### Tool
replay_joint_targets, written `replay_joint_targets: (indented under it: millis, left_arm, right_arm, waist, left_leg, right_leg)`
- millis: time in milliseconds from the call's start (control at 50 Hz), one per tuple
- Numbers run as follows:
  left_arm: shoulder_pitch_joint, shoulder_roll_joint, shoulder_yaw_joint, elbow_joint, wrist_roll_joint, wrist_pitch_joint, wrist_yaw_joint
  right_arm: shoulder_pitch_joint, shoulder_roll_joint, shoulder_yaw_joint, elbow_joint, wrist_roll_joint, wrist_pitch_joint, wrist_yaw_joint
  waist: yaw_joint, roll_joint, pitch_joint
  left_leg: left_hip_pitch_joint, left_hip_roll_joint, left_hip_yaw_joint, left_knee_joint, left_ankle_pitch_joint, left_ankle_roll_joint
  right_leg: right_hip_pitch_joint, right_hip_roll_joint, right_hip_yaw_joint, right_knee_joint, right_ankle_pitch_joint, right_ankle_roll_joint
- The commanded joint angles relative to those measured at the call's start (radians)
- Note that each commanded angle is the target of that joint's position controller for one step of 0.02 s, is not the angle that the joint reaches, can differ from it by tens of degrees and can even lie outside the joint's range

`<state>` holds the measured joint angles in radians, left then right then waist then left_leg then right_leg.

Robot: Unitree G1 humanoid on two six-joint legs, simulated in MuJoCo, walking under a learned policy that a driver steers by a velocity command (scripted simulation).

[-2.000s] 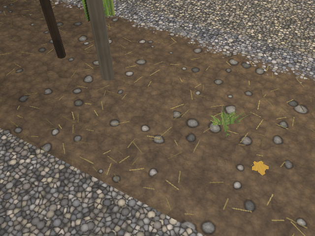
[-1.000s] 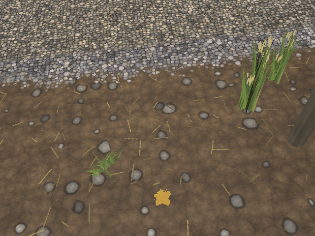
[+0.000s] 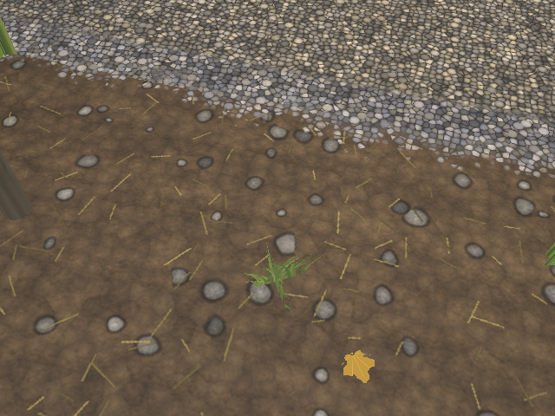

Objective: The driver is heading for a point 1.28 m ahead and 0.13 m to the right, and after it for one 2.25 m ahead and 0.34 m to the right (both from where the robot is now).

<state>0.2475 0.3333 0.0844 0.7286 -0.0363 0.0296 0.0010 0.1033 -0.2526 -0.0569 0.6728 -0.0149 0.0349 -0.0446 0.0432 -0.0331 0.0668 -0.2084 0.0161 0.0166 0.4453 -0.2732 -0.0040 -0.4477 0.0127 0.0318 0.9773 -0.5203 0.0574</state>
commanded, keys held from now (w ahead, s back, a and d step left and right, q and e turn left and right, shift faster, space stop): e+shift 0.30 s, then q+shift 0.44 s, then w+q+shift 0.22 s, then w+e+shift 0.04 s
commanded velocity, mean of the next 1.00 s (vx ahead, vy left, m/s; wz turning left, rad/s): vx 0.10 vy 0.00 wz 0.03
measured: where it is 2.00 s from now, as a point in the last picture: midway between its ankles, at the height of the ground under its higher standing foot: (278, 238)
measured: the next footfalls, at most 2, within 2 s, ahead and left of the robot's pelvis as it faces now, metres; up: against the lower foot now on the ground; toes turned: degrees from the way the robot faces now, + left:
right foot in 0.26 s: +0.03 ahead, -0.15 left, +0.00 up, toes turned -19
left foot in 0.86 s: +0.05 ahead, +0.09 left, +0.00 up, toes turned +6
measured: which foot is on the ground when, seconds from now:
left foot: down 0.00-0.26, up 0.28-0.84, down 0.86-1.00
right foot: up 0.00-0.24, down 0.26-0.86, up 0.88-1.00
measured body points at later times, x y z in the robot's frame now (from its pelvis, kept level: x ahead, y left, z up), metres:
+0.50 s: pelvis +0.00 -0.05 +0.00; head +0.03 -0.09 +0.45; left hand +0.25 +0.14 -0.07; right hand +0.04 -0.37 -0.12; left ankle +0.04 +0.10 -0.67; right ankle -0.01 -0.13 -0.74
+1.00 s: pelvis +0.10 +0.02 +0.00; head +0.12 +0.05 +0.45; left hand +0.26 +0.31 -0.10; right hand +0.16 -0.27 -0.10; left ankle +0.01 +0.08 -0.74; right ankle +0.09 -0.15 -0.66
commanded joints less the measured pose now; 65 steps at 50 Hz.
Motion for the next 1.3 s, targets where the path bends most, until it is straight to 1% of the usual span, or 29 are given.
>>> replay_joint_targets:
  millis: [20, 120, 180, 240, 260, 280, 300, 320, 340, 360, 380, 440, 480, 540, 620, 740, 800, 840, 860, 880, 900, 920, 940, 980, 1000, 1100, 1200, 1260, 1300]
  left_arm:
    - [-0.001, 0.069, 0.025, -0.083, 0.009, 0.031, 0.014]
    - [-0.083, 0.037, 0.007, -0.17, 0.009, 0.038, -0.021]
    - [-0.073, 0.071, 0.022, -0.195, 0.007, 0.053, -0.036]
    - [-0.012, 0.087, 0.043, -0.192, 0.006, 0.066, -0.037]
    - [0.058, 0.129, 0.065, -0.176, 0.014, 0.061, -0.017]
    - [0.13, 0.286, 0.107, -0.182, 0.013, 0.052, 0.008]
    - [0.088, 0.319, 0.098, -0.215, 0.055, 0.018, -0.003]
    - [0.058, 0.234, 0.072, -0.217, 0.054, -0.01, -0.015]
    - [0.024, 0.182, 0.051, -0.202, 0.044, -0.025, -0.007]
    - [-0.032, 0.134, 0.034, -0.197, 0.028, -0.027, 0.002]
    - [-0.084, 0.095, 0.014, -0.196, 0.022, -0.024, 0.013]
    - [-0.137, 0.007, -0.033, -0.172, 0.062, -0.034, 0.026]
    - [-0.143, 0.026, -0.029, -0.148, 0.073, -0.039, 0.028]
    - [-0.128, 0.12, 0.003, -0.12, 0.07, -0.022, 0.037]
    - [-0.137, 0.1, 0.006, -0.097, 0.057, -0.012, 0.038]
    - [-0.176, 0.115, 0.026, -0.088, 0.044, -0.006, 0.026]
    - [-0.141, 0.157, 0.045, -0.07, 0.002, -0.028, 0.0]
    - [-0.215, 0.13, 0.04, -0.07, -0.011, -0.046, -0.007]
    - [-0.247, 0.072, 0.025, -0.077, 0.002, -0.054, -0.01]
    - [-0.325, -0.015, -0.004, -0.118, 0.026, -0.066, -0.017]
    - [-0.386, -0.013, -0.008, -0.2, 0.015, -0.101, -0.021]
    - [-0.408, 0.077, 0.007, -0.199, -0.018, -0.135, -0.034]
    - [-0.365, 0.101, 0.014, -0.185, -0.017, -0.158, -0.042]
    - [-0.285, 0.115, 0.021, -0.127, 0.029, -0.169, -0.043]
    - [-0.266, 0.106, 0.019, -0.103, 0.029, -0.164, -0.051]
    - [-0.345, 0.01, -0.022, -0.111, 0.009, -0.135, -0.069]
    - [-0.441, 0.009, -0.036, -0.147, -0.015, -0.155, -0.106]
    - [-0.402, 0.04, -0.023, -0.161, -0.016, -0.158, -0.113]
    - [-0.193, 0.091, 0.001, -0.123, -0.026, -0.138, -0.101]
  right_arm:
    - [-0.05, -0.137, -0.042, -0.057, 0.009, -0.029, -0.003]
    - [-0.032, -0.192, -0.063, -0.04, 0.008, -0.027, -0.001]
    - [-0.03, -0.231, -0.078, -0.036, 0.027, -0.037, 0.023]
    - [-0.042, -0.223, -0.082, -0.027, 0.052, -0.044, 0.039]
    - [0.012, -0.192, -0.075, -0.002, 0.05, -0.047, 0.05]
    - [0.006, -0.14, -0.058, -0.041, 0.009, -0.05, 0.052]
    - [-0.074, -0.122, -0.045, -0.101, -0.007, -0.054, 0.043]
    - [-0.102, -0.183, -0.057, -0.083, 0.01, -0.048, 0.038]
    - [-0.096, -0.181, -0.056, -0.074, 0.03, -0.044, 0.032]
    - [-0.056, -0.183, -0.057, -0.04, 0.029, -0.037, 0.022]
    - [-0.024, -0.191, -0.059, -0.019, 0.021, -0.029, 0.017]
    - [0.08, -0.134, -0.039, 0.049, 0.033, -0.012, 0.032]
    - [0.058, -0.122, -0.027, 0.044, 0.039, -0.005, 0.033]
    - [0.013, -0.19, -0.039, 0.005, 0.042, 0.003, 0.031]
    - [0.03, -0.171, -0.039, -0.02, 0.041, 0.01, 0.032]
    - [0.062, -0.135, -0.036, -0.059, 0.044, 0.016, 0.059]
    - [0.082, -0.138, -0.038, -0.071, 0.065, 0.024, 0.08]
    - [0.232, -0.153, -0.053, 0.003, 0.067, 0.013, 0.081]
    - [0.396, -0.199, -0.078, 0.073, 0.069, 0.004, 0.068]
    - [0.545, -0.304, -0.108, 0.101, 0.063, -0.016, 0.056]
    - [0.455, -0.348, -0.099, 0.025, 0.037, -0.075, 0.076]
    - [0.377, -0.271, -0.079, 0.003, 0.036, -0.108, 0.082]
    - [0.344, -0.228, -0.061, -0.005, 0.04, -0.125, 0.079]
    - [0.296, -0.181, -0.036, -0.013, 0.047, -0.117, 0.064]
    - [0.302, -0.155, -0.024, -0.019, 0.036, -0.114, 0.052]
    - [0.373, -0.156, -0.009, 0.017, 0.022, -0.115, 0.028]
    - [0.414, -0.171, -0.001, 0.071, 0.009, -0.131, 0.017]
    - [0.409, -0.218, -0.006, 0.088, -0.011, -0.122, -0.005]
    - [0.389, -0.248, -0.016, 0.089, -0.032, -0.101, -0.03]
  waist:
    - [-0.025, 0.199, -0.084]
    - [-0.063, 0.185, -0.104]
    - [-0.056, 0.185, -0.113]
    - [-0.006, 0.154, -0.12]
    - [0.024, 0.059, -0.147]
    - [0.033, -0.259, -0.152]
    - [0.033, -0.306, -0.26]
    - [0.061, -0.128, -0.262]
    - [0.031, -0.1, -0.21]
    - [0.001, -0.035, -0.18]
    - [-0.023, -0.05, -0.171]
    - [-0.059, -0.064, -0.191]
    - [-0.037, -0.082, -0.134]
    - [0.003, -0.103, -0.059]
    - [0.004, -0.062, -0.027]
    - [-0.019, -0.065, -0.112]
    - [-0.032, -0.07, -0.135]
    - [-0.123, -0.045, -0.108]
    - [-0.187, 0.066, -0.112]
    - [-0.24, 0.336, -0.076]
    - [-0.192, 0.327, -0.07]
    - [-0.174, 0.173, -0.017]
    - [-0.131, 0.146, 0.007]
    - [-0.077, 0.076, 0.024]
    - [-0.076, 0.101, 0.019]
    - [-0.131, 0.131, 0.065]
    - [-0.165, 0.132, 0.133]
    - [-0.112, 0.199, 0.017]
    - [0.011, 0.258, -0.116]
  left_leg:
    - [0.123, 0.264, -0.092, -0.114, 0.548, 0.205]
    - [0.137, 0.292, 0.013, -0.114, 0.481, 0.202]
    - [0.13, 0.325, 0.045, -0.077, 0.486, 0.181]
    - [0.083, 0.313, 0.116, 0.065, 0.426, 0.102]
    - [-0.005, 0.249, 0.171, 0.23, 0.366, 0.04]
    - [-0.322, 0.109, 0.228, 0.579, -0.119, -0.068]
    - [-0.484, -0.03, 0.008, 0.8, -0.447, -0.094]
    - [-0.498, 0.013, -0.07, 0.859, -0.417, -0.072]
    - [-0.483, 0.039, -0.074, 0.838, -0.34, -0.042]
    - [-0.461, 0.067, -0.074, 0.776, -0.266, -0.035]
    - [-0.406, 0.072, -0.064, 0.735, -0.198, -0.04]
    - [-0.208, 0.067, -0.05, 0.634, -0.067, -0.07]
    - [-0.172, 0.064, -0.061, 0.486, -0.042, -0.081]
    - [-0.244, 0.061, -0.034, 0.461, -0.091, -0.088]
    - [-0.351, 0.1, -0.034, 0.493, -0.149, -0.094]
    - [-0.26, 0.08, 0.052, 0.369, -0.149, -0.065]
    - [-0.147, 0.074, 0.088, 0.261, -0.138, 0.015]
    - [0.064, 0.016, 0.156, 0.123, -0.097, 0.082]
    - [0.257, -0.005, 0.106, 0.059, -0.15, 0.138]
    - [0.428, 0.204, -0.296, -0.045, -0.212, 0.256]
    - [0.449, 0.345, -0.856, -0.267, -0.486, 0.431]
    - [0.448, 0.378, -0.804, -0.321, -0.497, 0.411]
    - [0.427, 0.344, -0.711, -0.306, -0.41, 0.374]
    - [0.363, 0.263, -0.484, -0.279, -0.218, 0.301]
    - [0.343, 0.223, -0.396, -0.282, -0.132, 0.27]
    - [0.222, 0.138, -0.114, -0.348, 0.208, 0.175]
    - [0.231, 0.156, 0.045, -0.419, 0.396, 0.094]
    - [0.382, 0.177, 0.107, -0.248, 1.126, 0.029]
    - [0.409, 0.195, 0.117, 0.052, 1.573, -0.002]
  right_leg:
    - [-0.154, -0.064, -0.004, 0.148, 0.06, 0.054]
    - [-0.064, -0.101, -0.061, -0.098, 0.158, 0.033]
    - [0.019, -0.088, -0.106, -0.202, 0.165, -0.008]
    - [0.172, -0.044, -0.145, -0.395, 0.271, -0.071]
    - [0.328, -0.02, -0.098, -0.491, 0.425, -0.121]
    - [0.546, -0.242, 0.269, -0.55, 0.958, -0.245]
    - [0.529, -0.407, 0.594, -0.613, 0.919, -0.462]
    - [0.515, -0.406, 0.472, -0.643, 0.83, -0.445]
    - [0.46, -0.363, 0.368, -0.633, 0.769, -0.383]
    - [0.428, -0.315, 0.284, -0.625, 0.719, -0.323]
    - [0.387, -0.287, 0.221, -0.627, 0.73, -0.293]
    - [0.301, -0.226, 0.062, -0.657, 0.741, -0.267]
    - [0.28, -0.213, 0.013, -0.681, 0.621, -0.255]
    - [0.296, -0.278, 0.057, -0.718, 0.462, -0.293]
    - [0.358, -0.348, 0.077, -0.724, 0.446, -0.321]
    - [0.429, -0.357, -0.064, -0.63, 0.773, -0.292]
    - [0.386, -0.383, -0.057, -0.713, 0.152, -0.246]
    - [0.232, -0.322, -0.134, -0.641, -0.087, -0.181]
    - [0.087, -0.245, -0.216, -0.413, -0.063, -0.135]
    - [-0.249, -0.123, -0.277, 0.098, -0.124, -0.062]
    - [-0.568, 0.042, -0.026, 0.26, -0.119, -0.05]
    - [-0.633, -0.03, 0.051, 0.286, -0.019, -0.078]
    - [-0.615, -0.053, 0.063, 0.234, 0.095, -0.096]
    - [-0.515, -0.097, 0.039, 0.088, 0.265, -0.079]
    - [-0.46, -0.102, 0.018, 0.03, 0.339, -0.067]
    - [-0.37, -0.074, -0.094, -0.182, 0.605, -0.044]
    - [-0.278, -0.007, -0.131, -0.417, 0.72, -0.1]
    - [-0.169, 0.097, -0.219, -0.419, 0.655, -0.154]
    - [0.053, 0.158, -0.249, -0.355, 0.552, -0.193]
